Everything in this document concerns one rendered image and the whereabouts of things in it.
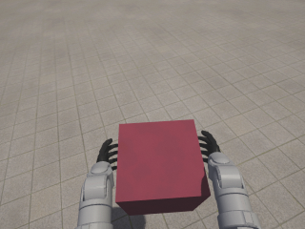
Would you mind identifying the robot left hand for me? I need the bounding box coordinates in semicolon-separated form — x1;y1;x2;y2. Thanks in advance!
96;138;118;171

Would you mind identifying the carton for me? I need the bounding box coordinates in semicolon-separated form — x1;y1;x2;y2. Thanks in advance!
115;119;211;216

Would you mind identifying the right robot forearm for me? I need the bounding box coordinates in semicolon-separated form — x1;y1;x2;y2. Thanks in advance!
208;152;262;229

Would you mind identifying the left robot forearm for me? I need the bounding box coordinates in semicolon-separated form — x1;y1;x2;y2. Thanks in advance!
74;161;114;229

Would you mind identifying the robot right hand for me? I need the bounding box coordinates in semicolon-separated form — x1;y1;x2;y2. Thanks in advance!
197;130;221;163

